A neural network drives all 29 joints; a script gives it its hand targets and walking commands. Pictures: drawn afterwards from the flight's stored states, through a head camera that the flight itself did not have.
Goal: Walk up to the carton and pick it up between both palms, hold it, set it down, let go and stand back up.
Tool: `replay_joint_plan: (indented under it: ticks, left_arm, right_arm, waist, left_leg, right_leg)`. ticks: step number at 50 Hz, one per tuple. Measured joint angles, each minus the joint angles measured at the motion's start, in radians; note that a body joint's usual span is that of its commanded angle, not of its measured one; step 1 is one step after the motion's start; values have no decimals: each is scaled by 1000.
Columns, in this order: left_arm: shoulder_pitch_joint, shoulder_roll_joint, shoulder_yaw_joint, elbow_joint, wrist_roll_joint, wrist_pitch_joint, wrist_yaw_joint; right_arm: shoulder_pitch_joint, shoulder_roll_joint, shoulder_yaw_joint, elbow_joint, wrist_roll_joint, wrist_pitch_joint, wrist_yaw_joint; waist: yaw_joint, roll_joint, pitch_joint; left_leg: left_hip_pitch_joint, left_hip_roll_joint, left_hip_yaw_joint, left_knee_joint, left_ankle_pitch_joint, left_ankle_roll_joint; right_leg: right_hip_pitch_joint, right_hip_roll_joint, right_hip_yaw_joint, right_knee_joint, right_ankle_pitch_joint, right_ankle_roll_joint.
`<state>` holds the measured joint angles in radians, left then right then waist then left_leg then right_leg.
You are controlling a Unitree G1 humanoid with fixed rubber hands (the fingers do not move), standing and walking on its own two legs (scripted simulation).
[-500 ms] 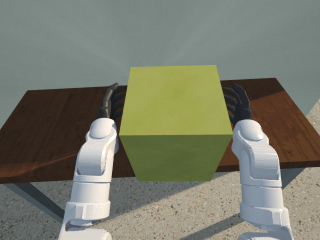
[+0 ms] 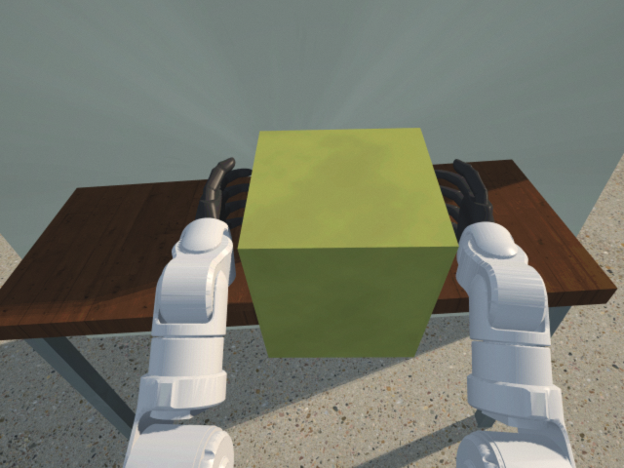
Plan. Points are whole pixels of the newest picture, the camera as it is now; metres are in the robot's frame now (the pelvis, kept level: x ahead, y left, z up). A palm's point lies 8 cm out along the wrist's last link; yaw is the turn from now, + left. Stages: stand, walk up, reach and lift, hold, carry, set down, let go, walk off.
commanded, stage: hold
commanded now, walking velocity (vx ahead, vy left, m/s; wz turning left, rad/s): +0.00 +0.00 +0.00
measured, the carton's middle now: (340, 249) +0.39 -0.02 +0.11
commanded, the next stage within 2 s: none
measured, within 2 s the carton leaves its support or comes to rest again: neither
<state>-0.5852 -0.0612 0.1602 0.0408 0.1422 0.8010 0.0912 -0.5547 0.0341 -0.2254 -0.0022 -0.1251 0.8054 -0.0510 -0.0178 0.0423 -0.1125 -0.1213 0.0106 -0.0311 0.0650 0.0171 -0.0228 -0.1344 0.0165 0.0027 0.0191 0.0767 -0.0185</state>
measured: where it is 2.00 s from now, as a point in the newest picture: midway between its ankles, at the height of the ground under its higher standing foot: outside the picture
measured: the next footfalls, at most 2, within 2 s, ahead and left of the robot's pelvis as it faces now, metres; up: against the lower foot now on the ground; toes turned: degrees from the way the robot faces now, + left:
none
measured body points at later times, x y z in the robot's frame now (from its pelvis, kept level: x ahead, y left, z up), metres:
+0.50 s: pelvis -0.05 +0.00 +0.00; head -0.10 -0.01 +0.44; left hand +0.35 +0.16 +0.25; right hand +0.35 -0.14 +0.24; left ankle +0.03 +0.13 -0.75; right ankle +0.05 -0.11 -0.75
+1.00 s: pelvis +0.01 +0.02 +0.00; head -0.01 +0.02 +0.45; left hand +0.43 +0.16 +0.21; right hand +0.42 -0.14 +0.20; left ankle +0.03 +0.13 -0.75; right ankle +0.05 -0.11 -0.75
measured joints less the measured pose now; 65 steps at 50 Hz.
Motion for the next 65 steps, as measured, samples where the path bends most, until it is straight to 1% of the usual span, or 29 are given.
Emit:
replay_joint_plan:
  ticks: [4,9,14,18,20,22,26,32,35,37,39,43,46,52,56,65]
  left_arm:
    - [-63,8,50,127,38,-20,-40]
    - [-144,39,98,272,72,-54,-79]
    - [-216,60,132,339,83,-84,-97]
    - [-248,71,148,384,90,-91,-105]
    - [-270,76,157,410,94,-94,-107]
    - [-293,82,165,426,96,-99,-106]
    - [-319,89,179,448,100,-112,-101]
    - [-330,82,203,498,110,-127,-92]
    - [-339,87,200,498,101,-137,-83]
    - [-335,87,198,491,94,-145,-79]
    - [-330,84,198,493,90,-150,-74]
    - [-326,78,197,509,85,-165,-61]
    - [-316,77,191,500,75,-177,-55]
    - [-265,72,148,447,49,-192,-40]
    - [-196,60,105,369,22,-202,-26]
    - [20,45,-21,103,-58,-184,22]
  right_arm:
    - [-62,11,-19,114,-42,-9,2]
    - [-145,22,-44,254,-85,-41,1]
    - [-228,19,-74,328,-107,-70,3]
    - [-266,21,-100,385,-124,-86,10]
    - [-284,19,-110,407,-129,-90,10]
    - [-306,19,-117,422,-132,-95,7]
    - [-336,23,-132,447,-136,-109,-1]
    - [-361,18,-155,517,-146,-125,3]
    - [-371,14,-151,522,-144,-140,1]
    - [-365,16,-151,517,-138,-152,-2]
    - [-360,17,-156,523,-133,-160,-3]
    - [-366,7,-160,547,-129,-170,1]
    - [-358,6,-156,540,-122,-183,-1]
    - [-304,7,-132,482,-94,-195,-4]
    - [-219,10,-90,379,-63,-193,-12]
    - [5,7,11,87,19,-155,-31]
  waist:
    - [11,-4,-12]
    - [25,-15,-34]
    - [37,-20,-28]
    - [41,-15,-42]
    - [43,-15,-48]
    - [42,-18,-45]
    - [37,-25,-44]
    - [32,-19,-57]
    - [28,-23,-50]
    - [26,-33,-52]
    - [25,-38,-61]
    - [20,-30,-67]
    - [14,-40,-64]
    - [7,-24,-56]
    - [4,-18,-48]
    - [-14,-11,-14]
  left_leg:
    - [-11,5,6,31,-5,-1]
    - [-30,6,12,65,-59,17]
    - [-49,3,9,81,-33,10]
    - [-57,2,6,88,-52,14]
    - [-66,2,6,94,-67,22]
    - [-76,0,6,100,-60,25]
    - [-89,-2,9,110,-18,11]
    - [-90,-6,14,118,-48,23]
    - [-102,-9,20,126,-15,24]
    - [-105,-16,27,129,-18,20]
    - [-104,-21,31,125,-28,24]
    - [-105,-23,31,123,-42,34]
    - [-99,-34,33,115,-53,37]
    - [-72,-29,25,71,-62,36]
    - [-33,-26,16,11,-55,33]
    - [57,-24,-6,-111,-19,23]
  right_leg:
    - [-18,6,4,40,-2,-4]
    - [-45,7,4,77,-47,1]
    - [-67,2,-3,101,-28,-2]
    - [-73,0,-11,114,-69,-4]
    - [-80,0,-14,118,-93,1]
    - [-88,-2,-15,121,-89,2]
    - [-101,-7,-17,130,-49,2]
    - [-100,-10,-14,134,-105,5]
    - [-114,-14,-9,140,-73,9]
    - [-121,-20,-3,144,-53,12]
    - [-121,-25,1,141,-85,16]
    - [-124,-25,4,141,-83,15]
    - [-120,-35,10,131,-41,25]
    - [-86,-31,4,76,-55,30]
    - [-47,-28,-3,20,-52,27]
    - [39,-27,-11,-79,-42,25]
